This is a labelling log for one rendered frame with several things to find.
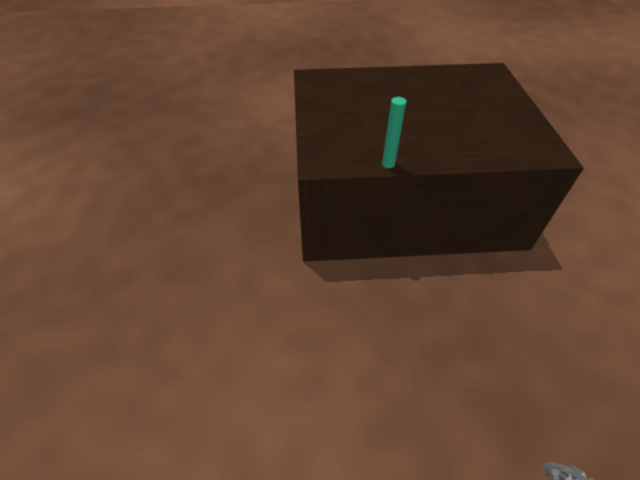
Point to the right robot hand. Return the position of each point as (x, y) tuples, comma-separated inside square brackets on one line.
[(556, 471)]

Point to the can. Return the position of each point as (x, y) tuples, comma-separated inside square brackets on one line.
[(395, 121)]

